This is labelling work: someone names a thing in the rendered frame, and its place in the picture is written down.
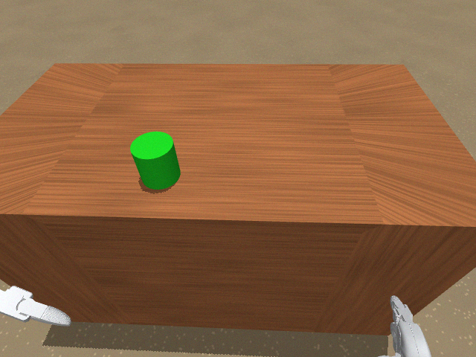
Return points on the right robot hand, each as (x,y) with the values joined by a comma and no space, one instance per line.
(408,338)

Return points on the can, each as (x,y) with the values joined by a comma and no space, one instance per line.
(155,157)

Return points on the left robot hand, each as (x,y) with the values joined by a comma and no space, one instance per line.
(19,304)

